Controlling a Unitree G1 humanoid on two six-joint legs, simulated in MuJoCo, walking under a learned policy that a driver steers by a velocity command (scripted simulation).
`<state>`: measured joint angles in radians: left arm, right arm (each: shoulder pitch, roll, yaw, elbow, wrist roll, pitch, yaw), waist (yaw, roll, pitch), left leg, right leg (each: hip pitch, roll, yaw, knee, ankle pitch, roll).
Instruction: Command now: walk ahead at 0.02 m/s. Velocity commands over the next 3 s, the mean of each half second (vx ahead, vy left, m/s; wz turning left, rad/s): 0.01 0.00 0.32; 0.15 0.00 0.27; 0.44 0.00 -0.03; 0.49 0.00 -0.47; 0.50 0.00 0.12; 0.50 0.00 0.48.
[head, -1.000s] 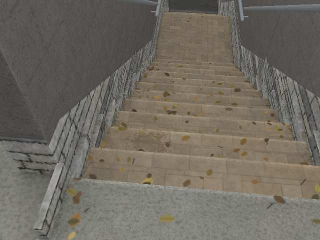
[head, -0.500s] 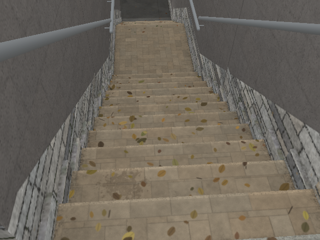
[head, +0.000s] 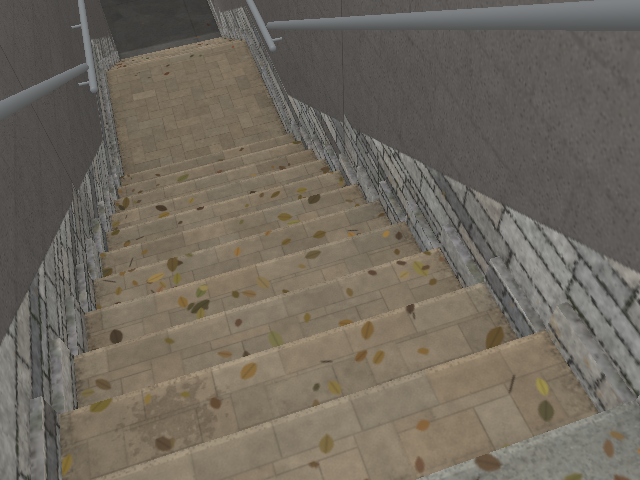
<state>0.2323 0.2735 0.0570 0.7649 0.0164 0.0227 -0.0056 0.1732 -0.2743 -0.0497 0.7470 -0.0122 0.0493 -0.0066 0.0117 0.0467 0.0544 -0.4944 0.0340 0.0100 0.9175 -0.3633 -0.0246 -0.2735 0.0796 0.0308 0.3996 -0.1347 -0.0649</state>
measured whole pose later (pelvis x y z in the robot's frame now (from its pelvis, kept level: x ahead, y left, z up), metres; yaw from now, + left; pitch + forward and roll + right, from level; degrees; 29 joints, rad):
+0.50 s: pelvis +0.00 +0.02 +0.01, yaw +13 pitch +5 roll -1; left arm 0.17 0.29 0.06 0.74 0.04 -0.01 0.07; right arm 0.27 -0.26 -0.05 0.75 -0.03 -0.11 0.03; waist -0.02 0.01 -0.05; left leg -0.28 -0.10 -0.14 0.32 -0.12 0.08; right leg -0.46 -0.02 0.04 0.88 -0.39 0.13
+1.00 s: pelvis +0.05 -0.03 +0.01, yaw +21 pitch +6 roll +2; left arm 0.40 0.20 0.00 0.86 0.06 -0.12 -0.02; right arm 0.22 -0.26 -0.04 0.91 -0.07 -0.06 0.04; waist 0.05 0.00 -0.11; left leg -0.76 0.01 -0.12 0.94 0.00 -0.02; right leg -0.09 0.03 -0.03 0.18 -0.21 -0.08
